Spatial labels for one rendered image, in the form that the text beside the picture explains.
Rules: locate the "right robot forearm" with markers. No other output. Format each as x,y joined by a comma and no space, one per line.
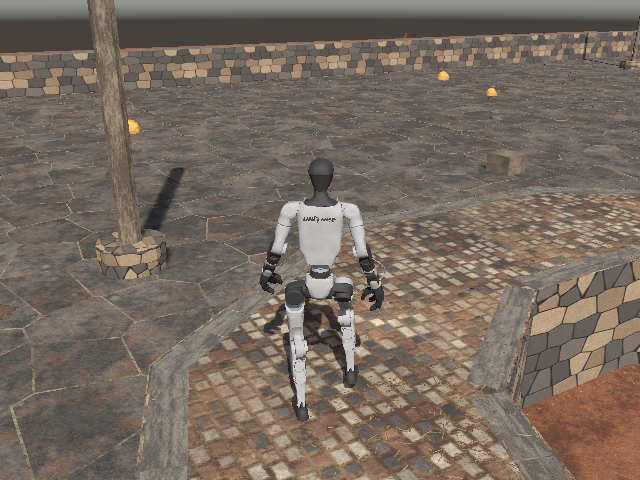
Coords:
369,270

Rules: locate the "humanoid robot head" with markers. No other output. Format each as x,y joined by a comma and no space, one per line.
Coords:
321,174

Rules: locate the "left robot forearm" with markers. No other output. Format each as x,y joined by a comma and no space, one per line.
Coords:
270,262

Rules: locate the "robot left upper arm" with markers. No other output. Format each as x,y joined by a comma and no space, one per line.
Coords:
289,211

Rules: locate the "left robot foot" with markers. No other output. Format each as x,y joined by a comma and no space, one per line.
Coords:
302,412

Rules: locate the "robot right upper arm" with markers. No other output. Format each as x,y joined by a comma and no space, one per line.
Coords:
352,212

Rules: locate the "robot left hand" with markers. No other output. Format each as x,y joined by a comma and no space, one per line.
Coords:
272,279

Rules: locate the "robot right hand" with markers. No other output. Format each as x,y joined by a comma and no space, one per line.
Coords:
378,296

